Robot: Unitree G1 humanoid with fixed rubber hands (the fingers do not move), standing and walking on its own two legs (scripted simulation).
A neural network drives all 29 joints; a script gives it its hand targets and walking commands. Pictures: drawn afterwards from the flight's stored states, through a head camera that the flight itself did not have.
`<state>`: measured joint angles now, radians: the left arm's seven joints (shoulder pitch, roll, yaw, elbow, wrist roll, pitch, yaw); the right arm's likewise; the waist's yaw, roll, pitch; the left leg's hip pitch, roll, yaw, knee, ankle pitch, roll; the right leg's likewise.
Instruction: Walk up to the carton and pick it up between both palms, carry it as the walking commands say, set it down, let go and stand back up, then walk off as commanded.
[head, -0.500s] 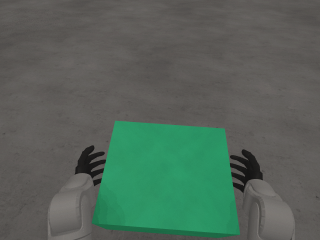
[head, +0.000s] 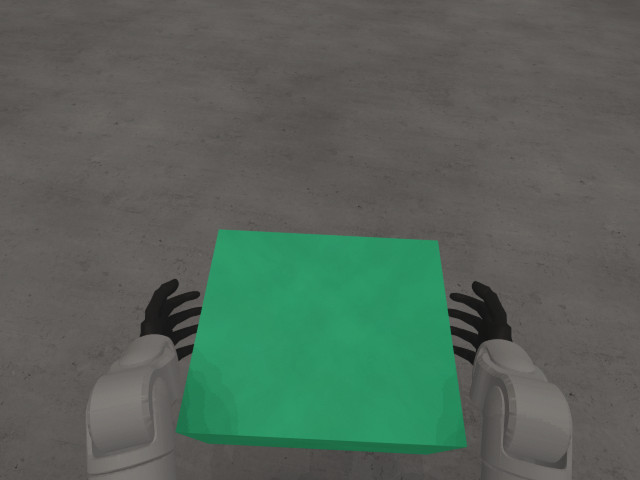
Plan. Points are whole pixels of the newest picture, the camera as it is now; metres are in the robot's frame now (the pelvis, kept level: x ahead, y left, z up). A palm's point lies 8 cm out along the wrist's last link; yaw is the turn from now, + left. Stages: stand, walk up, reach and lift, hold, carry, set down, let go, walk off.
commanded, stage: carry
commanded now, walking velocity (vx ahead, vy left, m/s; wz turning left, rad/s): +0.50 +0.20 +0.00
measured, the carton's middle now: (322, 342) +0.31 +0.00 -0.01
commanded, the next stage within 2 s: none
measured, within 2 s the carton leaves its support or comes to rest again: neither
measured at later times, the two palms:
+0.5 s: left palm (159, 159) +0.60 +0.27 +0.05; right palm (379, 152) +0.63 -0.09 +0.06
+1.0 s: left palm (133, 49) +0.96 +0.42 +0.06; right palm (297, 46) +0.95 +0.06 +0.08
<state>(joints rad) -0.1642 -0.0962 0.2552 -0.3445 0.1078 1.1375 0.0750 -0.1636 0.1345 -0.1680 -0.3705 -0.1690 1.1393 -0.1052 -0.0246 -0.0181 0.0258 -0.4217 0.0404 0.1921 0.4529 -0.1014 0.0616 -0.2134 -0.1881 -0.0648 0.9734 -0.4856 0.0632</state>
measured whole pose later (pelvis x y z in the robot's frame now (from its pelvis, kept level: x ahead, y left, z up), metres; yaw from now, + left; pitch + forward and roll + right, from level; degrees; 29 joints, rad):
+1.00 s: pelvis +0.70 +0.24 +0.02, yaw -1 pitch +5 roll -2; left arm -0.11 -0.13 0.24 -0.39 0.12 1.15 0.07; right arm -0.10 0.13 -0.17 -0.42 -0.14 1.15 -0.10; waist -0.01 0.00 0.03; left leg -0.25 0.04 0.20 0.33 -0.17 0.07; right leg -0.47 -0.09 -0.12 1.10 -0.38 0.02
